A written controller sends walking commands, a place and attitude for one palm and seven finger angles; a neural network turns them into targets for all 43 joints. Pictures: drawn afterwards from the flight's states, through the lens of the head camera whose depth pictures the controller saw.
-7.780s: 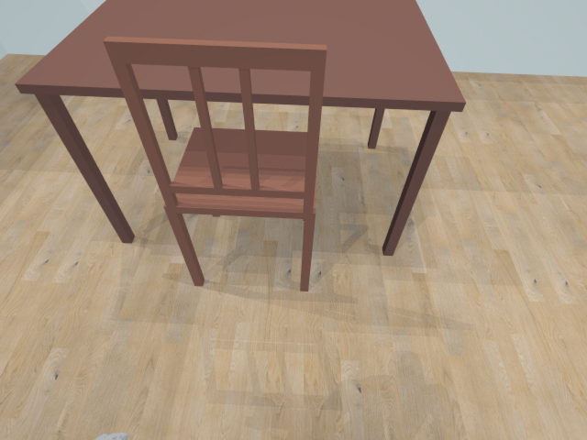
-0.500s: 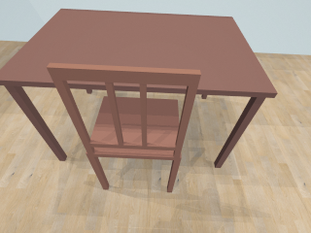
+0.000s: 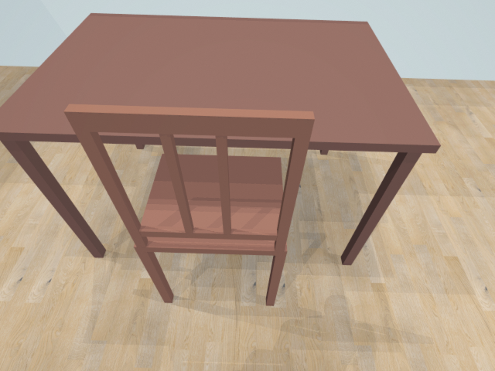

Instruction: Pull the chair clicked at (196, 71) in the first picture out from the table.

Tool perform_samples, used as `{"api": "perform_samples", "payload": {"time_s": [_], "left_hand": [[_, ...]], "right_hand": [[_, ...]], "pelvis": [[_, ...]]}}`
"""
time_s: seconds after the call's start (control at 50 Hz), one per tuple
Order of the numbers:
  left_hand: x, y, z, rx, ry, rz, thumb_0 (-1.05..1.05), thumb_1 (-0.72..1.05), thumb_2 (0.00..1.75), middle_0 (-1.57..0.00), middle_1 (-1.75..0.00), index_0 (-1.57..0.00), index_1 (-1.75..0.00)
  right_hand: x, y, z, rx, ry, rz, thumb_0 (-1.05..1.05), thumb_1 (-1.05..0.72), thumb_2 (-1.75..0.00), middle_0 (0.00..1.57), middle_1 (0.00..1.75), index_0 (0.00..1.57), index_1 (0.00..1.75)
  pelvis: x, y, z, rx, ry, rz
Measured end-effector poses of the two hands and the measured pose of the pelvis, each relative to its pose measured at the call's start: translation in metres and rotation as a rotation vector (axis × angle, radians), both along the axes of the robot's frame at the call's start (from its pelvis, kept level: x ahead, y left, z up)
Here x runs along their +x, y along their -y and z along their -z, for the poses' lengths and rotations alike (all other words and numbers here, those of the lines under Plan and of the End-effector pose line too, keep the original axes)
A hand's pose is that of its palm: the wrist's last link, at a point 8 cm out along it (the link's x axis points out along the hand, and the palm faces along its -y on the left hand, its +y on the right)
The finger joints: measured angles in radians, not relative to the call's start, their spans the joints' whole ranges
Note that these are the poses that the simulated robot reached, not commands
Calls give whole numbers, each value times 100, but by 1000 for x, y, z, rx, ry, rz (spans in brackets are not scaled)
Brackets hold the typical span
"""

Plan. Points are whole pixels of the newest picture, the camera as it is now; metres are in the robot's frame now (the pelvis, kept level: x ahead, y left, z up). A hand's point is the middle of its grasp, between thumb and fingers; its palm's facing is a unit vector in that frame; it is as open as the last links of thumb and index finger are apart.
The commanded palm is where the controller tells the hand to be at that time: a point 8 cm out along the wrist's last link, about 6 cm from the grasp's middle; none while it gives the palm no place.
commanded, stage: look again from close up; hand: left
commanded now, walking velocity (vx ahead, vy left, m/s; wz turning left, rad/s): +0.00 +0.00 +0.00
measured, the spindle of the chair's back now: (179, 189) +0.49 +0.18 -0.05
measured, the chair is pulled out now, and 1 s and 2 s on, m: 0.00 0.00 0.00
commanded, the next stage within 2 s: shuffle to correct the standing spot in 0.08 s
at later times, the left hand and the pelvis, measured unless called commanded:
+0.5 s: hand out of the picture +0.01 +0.14 -0.18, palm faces +0.06 -0.98 -0.17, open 7.3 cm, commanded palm none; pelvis +0.04 -0.02 -0.01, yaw +0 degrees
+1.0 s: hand out of the picture +0.09 +0.17 -0.17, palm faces +0.04 -0.95 -0.30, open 7.3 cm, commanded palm none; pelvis +0.05 -0.04 -0.01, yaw +1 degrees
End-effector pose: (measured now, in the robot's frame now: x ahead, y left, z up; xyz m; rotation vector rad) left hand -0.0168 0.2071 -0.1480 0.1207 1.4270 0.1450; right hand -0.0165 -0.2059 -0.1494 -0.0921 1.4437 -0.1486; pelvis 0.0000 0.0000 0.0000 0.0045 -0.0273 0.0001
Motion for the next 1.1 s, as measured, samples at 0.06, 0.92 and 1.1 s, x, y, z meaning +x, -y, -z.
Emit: {"api": "perform_samples", "payload": {"time_s": [0.06, 0.92, 1.1], "left_hand": [[0, 1, 0, 0, -1, -2, 0, 92, 90, -20, -30, -20, -30], [87, -5, -2, 113, 59, -34, 1, 92, 90, -20, -30, -20, -30], [102, -3, -5, 116, 175, 46, 0, 91, 90, -20, -30, -20, -30]], "right_hand": [[0, 0, 0, 2, -3, 0, 1, -91, -90, 20, 30, 20, 30], [94, 48, 13, -48, 46, -41, 1, -93, -90, 20, 30, 20, 30], [133, 73, 1, -75, 216, -40, 1, -92, -90, 20, 30, 20, 30]], "pelvis": [[1, 1, 0, 0, 0, 0], [57, 31, 12, 21, -35, -15], [44, 37, 14, -3, -12, -12]]}}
